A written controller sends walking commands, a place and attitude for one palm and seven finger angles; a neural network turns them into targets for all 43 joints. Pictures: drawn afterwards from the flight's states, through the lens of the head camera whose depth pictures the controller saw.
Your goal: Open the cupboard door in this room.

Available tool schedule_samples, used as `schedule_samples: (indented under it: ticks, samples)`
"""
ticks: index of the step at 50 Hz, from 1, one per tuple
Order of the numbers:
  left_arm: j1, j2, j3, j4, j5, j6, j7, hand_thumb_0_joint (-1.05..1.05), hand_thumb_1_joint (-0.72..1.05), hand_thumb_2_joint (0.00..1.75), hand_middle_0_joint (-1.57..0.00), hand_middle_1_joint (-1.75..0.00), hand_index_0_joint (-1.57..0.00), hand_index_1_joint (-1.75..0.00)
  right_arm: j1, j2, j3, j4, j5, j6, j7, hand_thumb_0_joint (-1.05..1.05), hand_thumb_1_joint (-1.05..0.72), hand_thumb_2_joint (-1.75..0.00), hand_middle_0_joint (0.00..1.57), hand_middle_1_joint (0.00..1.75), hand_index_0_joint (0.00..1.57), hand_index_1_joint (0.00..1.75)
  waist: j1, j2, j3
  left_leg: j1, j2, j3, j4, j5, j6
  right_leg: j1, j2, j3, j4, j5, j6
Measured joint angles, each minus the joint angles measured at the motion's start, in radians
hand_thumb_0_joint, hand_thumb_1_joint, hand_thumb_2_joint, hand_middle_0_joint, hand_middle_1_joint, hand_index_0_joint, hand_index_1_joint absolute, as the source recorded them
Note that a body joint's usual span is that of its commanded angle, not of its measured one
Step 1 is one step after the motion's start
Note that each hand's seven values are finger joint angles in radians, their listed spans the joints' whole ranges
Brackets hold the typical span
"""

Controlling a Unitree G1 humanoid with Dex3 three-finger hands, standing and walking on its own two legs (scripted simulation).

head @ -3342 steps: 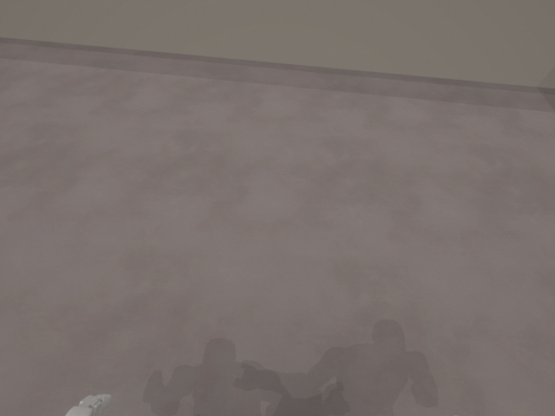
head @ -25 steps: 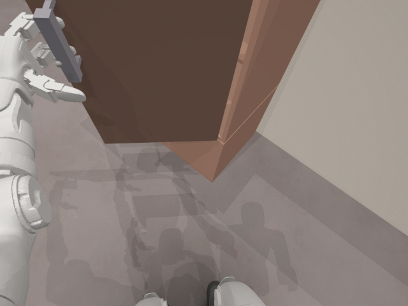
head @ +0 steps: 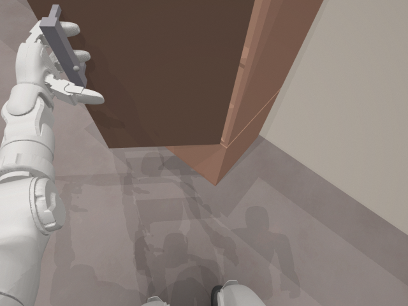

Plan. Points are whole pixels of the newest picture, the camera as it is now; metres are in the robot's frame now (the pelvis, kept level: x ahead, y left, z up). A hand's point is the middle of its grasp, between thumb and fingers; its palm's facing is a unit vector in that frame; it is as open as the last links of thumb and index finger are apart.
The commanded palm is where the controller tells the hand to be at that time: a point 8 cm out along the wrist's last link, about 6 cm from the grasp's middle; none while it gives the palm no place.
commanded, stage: slide the fingers in behind the handle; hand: left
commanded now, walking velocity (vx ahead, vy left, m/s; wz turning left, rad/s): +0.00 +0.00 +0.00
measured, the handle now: (68, 49) +0.59 +0.20 +0.12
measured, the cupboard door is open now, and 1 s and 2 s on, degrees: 44 44 64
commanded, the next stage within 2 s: close the thumb around the handle in 0.06 s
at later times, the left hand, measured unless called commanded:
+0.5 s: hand (74, 69) +0.52 +0.18 +0.13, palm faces -0.02 -1.00 -0.02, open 10.9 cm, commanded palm +0.50 +0.22 +0.12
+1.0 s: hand (75, 67) +0.53 +0.18 +0.12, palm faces -0.04 -1.00 -0.01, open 5.8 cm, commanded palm +0.51 +0.23 +0.12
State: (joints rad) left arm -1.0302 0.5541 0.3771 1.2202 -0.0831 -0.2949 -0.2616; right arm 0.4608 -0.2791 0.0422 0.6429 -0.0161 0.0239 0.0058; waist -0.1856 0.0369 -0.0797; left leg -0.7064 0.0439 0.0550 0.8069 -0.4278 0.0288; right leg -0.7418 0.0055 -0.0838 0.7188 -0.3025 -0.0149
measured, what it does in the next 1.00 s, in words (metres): stands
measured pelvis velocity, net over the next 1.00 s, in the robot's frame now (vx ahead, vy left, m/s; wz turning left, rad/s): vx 0.00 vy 0.00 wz -0.01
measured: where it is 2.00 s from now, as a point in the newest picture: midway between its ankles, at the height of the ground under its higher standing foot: outside the picture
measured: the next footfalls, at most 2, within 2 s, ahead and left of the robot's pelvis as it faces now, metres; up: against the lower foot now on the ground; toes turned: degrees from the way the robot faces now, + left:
none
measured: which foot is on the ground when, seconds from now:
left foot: down 0.00-1.00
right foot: down 0.00-1.00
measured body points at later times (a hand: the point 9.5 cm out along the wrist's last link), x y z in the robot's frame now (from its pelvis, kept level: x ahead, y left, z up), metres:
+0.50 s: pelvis +0.00 +0.00 +0.00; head +0.12 +0.01 +0.44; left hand +0.52 +0.24 +0.13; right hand +0.00 -0.26 -0.11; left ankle -0.03 +0.09 -0.70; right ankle +0.02 -0.12 -0.70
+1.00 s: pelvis +0.00 +0.00 +0.00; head +0.12 +0.01 +0.43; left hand +0.53 +0.24 +0.13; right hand -0.04 -0.26 -0.11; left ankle -0.03 +0.09 -0.70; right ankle +0.02 -0.12 -0.70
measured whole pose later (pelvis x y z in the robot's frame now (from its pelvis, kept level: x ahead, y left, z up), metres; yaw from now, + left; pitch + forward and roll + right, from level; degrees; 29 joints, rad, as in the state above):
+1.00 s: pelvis +0.00 +0.00 +0.00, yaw +0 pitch +19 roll -2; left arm -1.05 0.59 0.41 1.24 -0.07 -0.29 -0.29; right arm 0.46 -0.29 0.05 0.63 -0.01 0.03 -0.01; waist -0.20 0.03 -0.08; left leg -0.72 0.05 0.06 0.81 -0.43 0.03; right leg -0.76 0.01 -0.08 0.72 -0.29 -0.01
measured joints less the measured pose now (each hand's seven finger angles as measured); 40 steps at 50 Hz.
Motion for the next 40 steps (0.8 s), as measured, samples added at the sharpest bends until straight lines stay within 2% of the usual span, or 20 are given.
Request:
schedule_samples:
  ticks: [11,16,27,36,40]
  samples:
    - [0.038,-0.021,0.009,-0.028,-0.005,-0.011,-0.014,-0.01,-0.50,0.30,-0.29,-1.20,-0.27,-1.20,-0.021,-0.004,-0.006,-0.011,0.005,0.008,-0.003,0.00,-0.91,-0.90,0.20,0.30,0.20,0.30,0.012,0.000,-0.005,0.030,0.000,0.004,-0.015,-0.004,0.001,0.027,0.001,0.004,-0.011,-0.004,0.002]
    - [0.026,-0.020,0.002,-0.022,-0.005,-0.006,-0.018,-0.01,-0.40,0.34,-0.30,-1.21,-0.29,-1.21,-0.033,-0.005,-0.006,-0.017,0.005,0.008,-0.006,0.00,-0.91,-0.90,0.20,0.30,0.20,0.29,0.014,-0.001,-0.001,0.027,-0.003,0.002,-0.014,-0.002,0.001,0.025,-0.002,0.003,-0.009,-0.005,0.003]
    - [0.006,-0.017,-0.007,-0.010,-0.008,-0.005,-0.006,0.00,0.09,0.56,-0.34,-1.26,-0.31,-1.27,-0.033,-0.004,-0.003,-0.011,0.003,0.006,-0.007,0.00,-0.91,-0.90,0.20,0.30,0.20,0.29,0.014,-0.002,0.002,0.012,-0.006,-0.002,-0.007,0.001,0.001,0.011,-0.005,0.000,-0.001,-0.003,0.002]
    - [-0.025,0.011,-0.001,0.024,0.002,-0.002,-0.015,0.00,0.58,0.76,-0.38,-1.32,-0.36,-1.32,-0.020,-0.007,0.002,-0.004,0.001,0.001,-0.014,0.00,-0.91,-0.90,0.20,0.30,0.20,0.30,-0.002,-0.003,0.008,-0.008,-0.006,-0.006,0.004,0.003,0.001,-0.006,-0.005,-0.004,0.006,-0.001,0.001]
    - [-0.038,0.022,0.008,0.036,0.007,0.000,-0.023,0.01,0.71,0.82,-0.38,-1.33,-0.37,-1.33,-0.015,-0.009,0.006,-0.001,0.000,0.001,-0.016,0.00,-0.91,-0.90,0.20,0.30,0.20,0.30,-0.008,-0.004,0.010,-0.015,-0.004,-0.005,0.008,0.002,0.002,-0.014,-0.004,-0.003,0.008,0.000,0.001]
